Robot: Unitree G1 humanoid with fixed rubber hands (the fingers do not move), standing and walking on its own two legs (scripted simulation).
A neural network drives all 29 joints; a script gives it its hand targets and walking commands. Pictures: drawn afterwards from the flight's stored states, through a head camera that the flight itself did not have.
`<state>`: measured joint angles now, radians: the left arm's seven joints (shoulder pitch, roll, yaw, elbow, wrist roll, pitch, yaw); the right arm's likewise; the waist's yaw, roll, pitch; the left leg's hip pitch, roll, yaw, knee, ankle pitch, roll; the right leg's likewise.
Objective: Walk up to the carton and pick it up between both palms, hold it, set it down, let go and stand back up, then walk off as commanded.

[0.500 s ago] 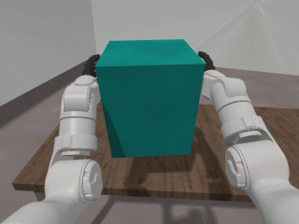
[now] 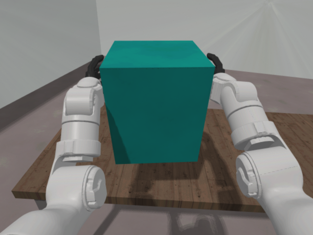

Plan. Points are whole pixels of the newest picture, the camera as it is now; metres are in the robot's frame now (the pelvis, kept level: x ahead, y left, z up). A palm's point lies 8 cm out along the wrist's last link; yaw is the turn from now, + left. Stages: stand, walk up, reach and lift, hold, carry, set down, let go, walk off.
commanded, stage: hold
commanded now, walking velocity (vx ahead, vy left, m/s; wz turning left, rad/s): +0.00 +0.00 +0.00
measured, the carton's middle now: (155, 100) +0.36 +0.01 +0.25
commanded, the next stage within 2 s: none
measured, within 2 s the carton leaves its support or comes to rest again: neither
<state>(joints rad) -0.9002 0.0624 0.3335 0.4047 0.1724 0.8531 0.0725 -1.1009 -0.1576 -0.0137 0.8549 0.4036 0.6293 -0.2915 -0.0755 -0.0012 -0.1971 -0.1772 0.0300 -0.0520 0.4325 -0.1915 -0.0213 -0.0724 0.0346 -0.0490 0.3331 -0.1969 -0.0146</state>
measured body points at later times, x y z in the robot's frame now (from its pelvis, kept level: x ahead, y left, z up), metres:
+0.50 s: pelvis +0.00 +0.00 +0.00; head -0.10 +0.01 +0.44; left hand +0.37 +0.15 +0.30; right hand +0.38 -0.14 +0.31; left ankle +0.03 +0.13 -0.74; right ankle -0.01 -0.11 -0.74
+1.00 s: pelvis +0.00 +0.00 +0.00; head -0.10 +0.02 +0.44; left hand +0.37 +0.15 +0.29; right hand +0.38 -0.15 +0.30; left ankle +0.03 +0.13 -0.74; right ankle -0.01 -0.11 -0.74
